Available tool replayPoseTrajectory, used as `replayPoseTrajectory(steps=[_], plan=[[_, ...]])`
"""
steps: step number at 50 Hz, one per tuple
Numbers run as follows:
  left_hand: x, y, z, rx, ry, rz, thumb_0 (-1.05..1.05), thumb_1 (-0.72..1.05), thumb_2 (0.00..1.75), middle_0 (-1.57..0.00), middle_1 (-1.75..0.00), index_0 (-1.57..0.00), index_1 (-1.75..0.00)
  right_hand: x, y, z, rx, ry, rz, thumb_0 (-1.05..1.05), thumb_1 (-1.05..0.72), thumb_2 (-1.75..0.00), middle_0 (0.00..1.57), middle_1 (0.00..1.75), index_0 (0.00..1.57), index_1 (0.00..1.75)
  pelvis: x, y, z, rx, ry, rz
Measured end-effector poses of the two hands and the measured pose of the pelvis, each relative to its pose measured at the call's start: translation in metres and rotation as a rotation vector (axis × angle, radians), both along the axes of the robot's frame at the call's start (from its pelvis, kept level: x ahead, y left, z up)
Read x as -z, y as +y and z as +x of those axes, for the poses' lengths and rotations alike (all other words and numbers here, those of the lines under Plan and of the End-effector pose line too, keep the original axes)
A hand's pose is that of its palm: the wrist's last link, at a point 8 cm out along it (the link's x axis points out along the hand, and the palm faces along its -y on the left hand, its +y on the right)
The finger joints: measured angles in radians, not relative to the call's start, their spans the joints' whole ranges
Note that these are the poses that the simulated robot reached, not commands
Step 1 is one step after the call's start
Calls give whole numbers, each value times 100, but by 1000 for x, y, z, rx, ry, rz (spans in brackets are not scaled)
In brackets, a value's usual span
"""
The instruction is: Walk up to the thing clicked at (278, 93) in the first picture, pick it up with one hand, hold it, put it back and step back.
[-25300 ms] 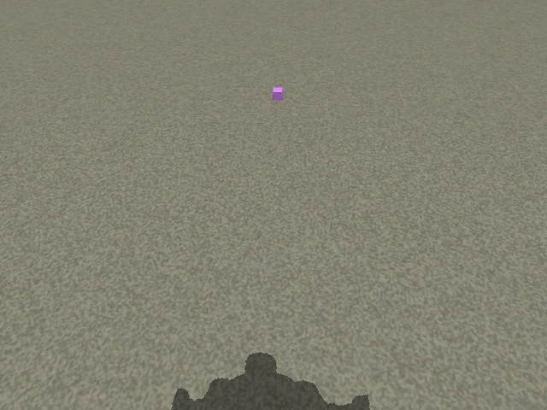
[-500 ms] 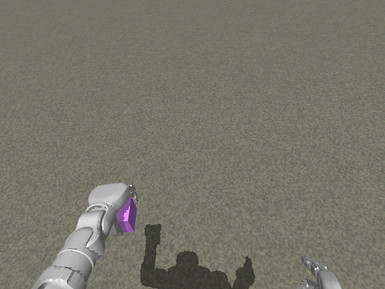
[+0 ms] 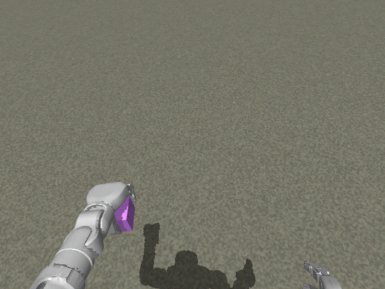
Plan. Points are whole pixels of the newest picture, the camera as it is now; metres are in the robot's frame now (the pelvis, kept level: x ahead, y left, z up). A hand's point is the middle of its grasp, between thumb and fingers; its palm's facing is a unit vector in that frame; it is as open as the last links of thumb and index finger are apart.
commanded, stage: crouch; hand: left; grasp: from above
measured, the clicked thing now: (118, 214) +0.30 +0.22 -0.07
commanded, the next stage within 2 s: lower in 1.88 s
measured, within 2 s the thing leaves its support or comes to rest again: neither
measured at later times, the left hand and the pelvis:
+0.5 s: hand (124, 232) +0.30 +0.24 -0.19, palm faces -0.46 +0.00 -0.89, open 9.4 cm; pelvis -0.03 +0.00 -0.07, yaw +1 degrees
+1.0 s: hand (137, 242) +0.34 +0.27 -0.43, palm faces -0.46 -0.03 -0.89, open 9.4 cm; pelvis -0.07 +0.01 -0.28, yaw -1 degrees
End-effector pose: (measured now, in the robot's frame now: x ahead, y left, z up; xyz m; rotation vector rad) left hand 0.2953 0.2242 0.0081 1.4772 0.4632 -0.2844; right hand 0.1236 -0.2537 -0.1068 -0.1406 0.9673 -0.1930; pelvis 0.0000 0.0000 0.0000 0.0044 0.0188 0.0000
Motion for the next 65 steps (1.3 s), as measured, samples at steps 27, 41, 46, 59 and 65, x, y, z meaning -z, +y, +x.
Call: replayPoseTrajectory(steps=[27, 41, 46, 59, 65], plan=[[164, 12, 14, 44, -9, 75, -1, 0, 61, -68, -68, -75, -57, 88, -28, -90, 28, 257, -129, 0, -89, -90, 20, 30, 20, 30, 91, 3, -31, -17, 327, -28], [303, 30, 45, 1, -7, 77, -1, 1, 61, -67, -67, -74, -58, 217, -10, -146, 49, 389, -131, 0, -90, -90, 20, 30, 20, 30, 211, 9, -60, -6, 545, -56], [351, 38, 49, 9, 13, 61, -1, 2, 59, -66, -68, -73, -59, 256, -5, -146, 13, 401, -121, 0, -89, -90, 20, 30, 20, 30, 249, 9, -65, -6, 593, -68], [442, 48, 62, 5, -11, 44, -1, 4, 57, -64, -70, -71, -60, 323, -14, -135, -84, 418, -139, 0, -89, -90, 20, 30, 20, 30, 322, 5, -71, 5, 635, -92], [467, 52, 67, -2, -13, 40, -1, 4, 57, -64, -71, -71, -60, 340, -21, -138, -97, 432, -147, 0, -90, -90, 20, 30, 20, 30, 344, 3, -74, 18, 630, -95]])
